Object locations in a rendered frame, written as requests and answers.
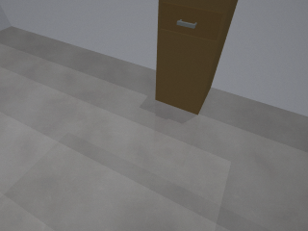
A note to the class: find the cabinet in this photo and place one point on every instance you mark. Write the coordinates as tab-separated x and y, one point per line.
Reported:
186	65

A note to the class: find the handle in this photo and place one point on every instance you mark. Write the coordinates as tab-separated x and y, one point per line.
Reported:
186	24

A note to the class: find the drawer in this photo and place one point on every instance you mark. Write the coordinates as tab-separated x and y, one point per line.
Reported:
207	22

